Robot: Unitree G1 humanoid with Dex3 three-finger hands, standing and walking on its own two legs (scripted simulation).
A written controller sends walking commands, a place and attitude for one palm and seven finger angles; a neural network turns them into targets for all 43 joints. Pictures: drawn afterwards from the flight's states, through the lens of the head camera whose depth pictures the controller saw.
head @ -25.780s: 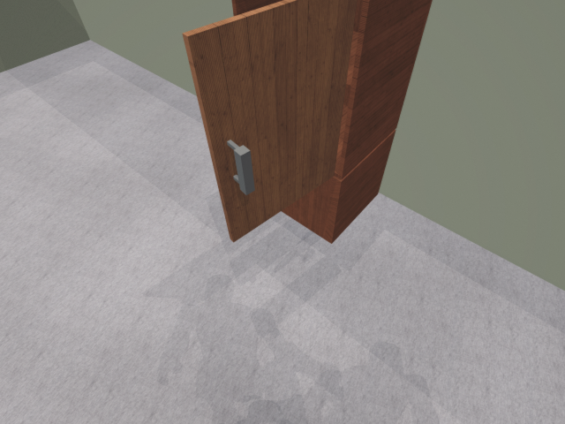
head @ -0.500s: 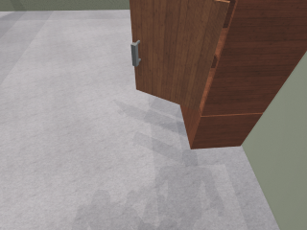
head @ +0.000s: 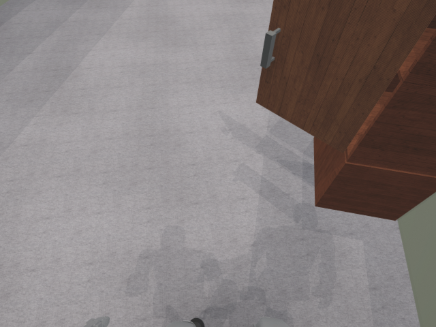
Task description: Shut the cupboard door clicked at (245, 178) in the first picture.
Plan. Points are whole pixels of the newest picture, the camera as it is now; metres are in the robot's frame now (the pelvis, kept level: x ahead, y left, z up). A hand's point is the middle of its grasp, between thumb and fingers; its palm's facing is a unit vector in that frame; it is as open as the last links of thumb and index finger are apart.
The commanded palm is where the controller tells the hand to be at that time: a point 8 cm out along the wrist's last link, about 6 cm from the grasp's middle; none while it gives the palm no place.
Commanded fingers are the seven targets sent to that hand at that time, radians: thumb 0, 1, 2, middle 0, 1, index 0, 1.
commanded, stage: walk to a spot facing it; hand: left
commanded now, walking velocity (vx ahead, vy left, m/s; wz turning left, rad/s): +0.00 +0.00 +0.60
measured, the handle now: (271, 47) +0.98 -0.16 -0.05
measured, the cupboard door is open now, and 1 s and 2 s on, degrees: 59 59 59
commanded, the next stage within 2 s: turn to face it in 1.18 s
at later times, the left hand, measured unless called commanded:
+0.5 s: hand out of the picture -0.05 +0.19 -0.18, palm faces +0.41 -0.88 -0.24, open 7.4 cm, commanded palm none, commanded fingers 0.00 0.90 0.90 -0.20 -0.30 -0.20 -0.30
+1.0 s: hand out of the picture +0.10 +0.17 -0.16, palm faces +0.64 -0.74 -0.21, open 7.4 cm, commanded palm none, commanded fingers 0.00 0.90 0.90 -0.20 -0.30 -0.20 -0.30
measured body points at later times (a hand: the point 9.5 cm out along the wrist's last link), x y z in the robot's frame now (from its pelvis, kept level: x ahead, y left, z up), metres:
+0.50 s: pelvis +0.02 -0.01 -0.02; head +0.06 +0.02 +0.43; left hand -0.07 +0.24 -0.17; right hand +0.24 -0.20 -0.14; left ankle -0.02 +0.12 -0.74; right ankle -0.01 -0.15 -0.72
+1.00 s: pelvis +0.19 +0.02 +0.01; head +0.22 +0.03 +0.45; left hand +0.07 +0.21 -0.14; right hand +0.39 -0.14 -0.15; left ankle +0.11 +0.14 -0.64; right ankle +0.23 -0.06 -0.74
